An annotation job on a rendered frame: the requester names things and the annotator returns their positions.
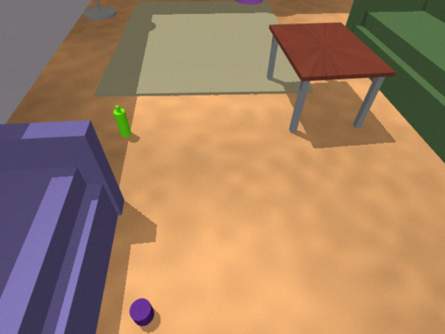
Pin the armchair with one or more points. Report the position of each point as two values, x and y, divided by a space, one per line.
59 205

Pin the floor lamp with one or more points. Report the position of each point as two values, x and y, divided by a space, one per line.
99 13

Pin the sofa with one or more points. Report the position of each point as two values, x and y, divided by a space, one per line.
409 36

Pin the coffee table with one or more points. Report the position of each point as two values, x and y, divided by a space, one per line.
326 51

